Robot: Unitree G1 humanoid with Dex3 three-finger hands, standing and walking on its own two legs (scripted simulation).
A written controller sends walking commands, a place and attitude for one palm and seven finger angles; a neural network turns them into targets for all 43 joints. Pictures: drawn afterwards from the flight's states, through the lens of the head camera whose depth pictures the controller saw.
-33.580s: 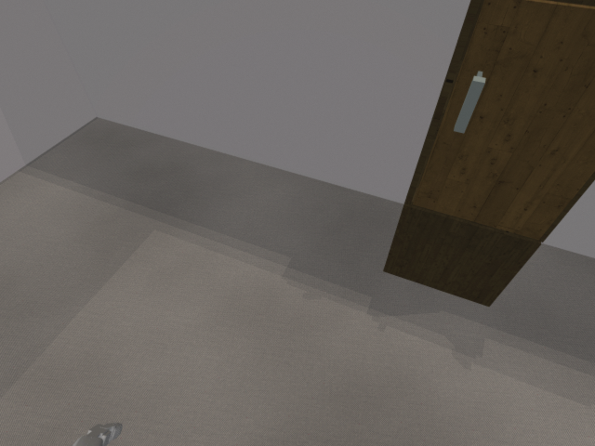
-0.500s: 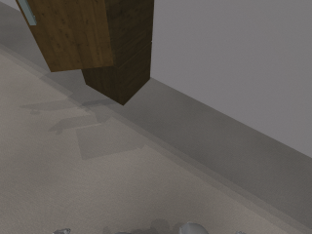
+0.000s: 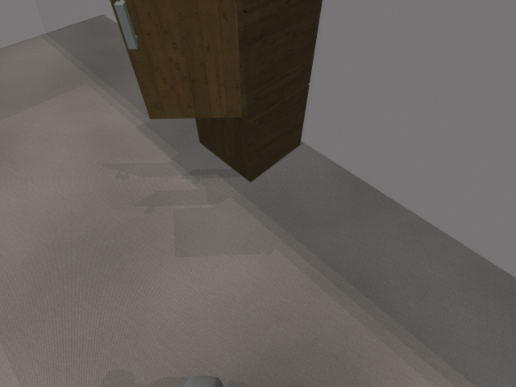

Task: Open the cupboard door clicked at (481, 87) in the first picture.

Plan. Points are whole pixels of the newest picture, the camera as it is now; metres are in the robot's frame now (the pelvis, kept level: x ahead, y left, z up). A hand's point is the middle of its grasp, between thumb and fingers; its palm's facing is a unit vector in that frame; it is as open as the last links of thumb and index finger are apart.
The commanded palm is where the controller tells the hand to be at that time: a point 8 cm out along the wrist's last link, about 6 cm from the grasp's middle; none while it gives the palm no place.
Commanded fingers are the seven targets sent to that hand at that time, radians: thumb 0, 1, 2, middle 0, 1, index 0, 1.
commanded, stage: take the last steps up to it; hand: left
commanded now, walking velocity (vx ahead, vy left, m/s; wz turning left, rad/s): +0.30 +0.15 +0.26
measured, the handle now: (128, 23) +1.05 +0.47 +0.03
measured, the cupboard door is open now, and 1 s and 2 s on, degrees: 47 47 47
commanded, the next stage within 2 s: come to a stop and stand still in 1.42 s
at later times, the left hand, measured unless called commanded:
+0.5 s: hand (132, 364) +0.17 +0.24 -0.16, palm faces +0.06 -0.98 -0.20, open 7.4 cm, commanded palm none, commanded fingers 0.00 0.90 0.90 -0.20 -0.30 -0.20 -0.30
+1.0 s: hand (136, 346) +0.20 +0.25 -0.17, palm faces +0.21 -0.96 -0.19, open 7.3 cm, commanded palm none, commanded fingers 0.00 0.90 0.90 -0.20 -0.30 -0.20 -0.30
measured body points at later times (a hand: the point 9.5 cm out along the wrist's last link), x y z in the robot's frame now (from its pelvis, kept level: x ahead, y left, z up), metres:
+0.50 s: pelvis +0.10 +0.05 +0.00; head +0.12 +0.05 +0.45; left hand +0.17 +0.29 -0.15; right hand +0.06 -0.17 -0.16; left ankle -0.01 +0.12 -0.74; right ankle +0.18 -0.07 -0.71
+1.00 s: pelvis +0.27 +0.08 +0.00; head +0.29 +0.09 +0.45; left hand +0.19 +0.30 -0.16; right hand +0.39 -0.14 -0.14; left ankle +0.35 +0.22 -0.72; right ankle +0.21 -0.05 -0.74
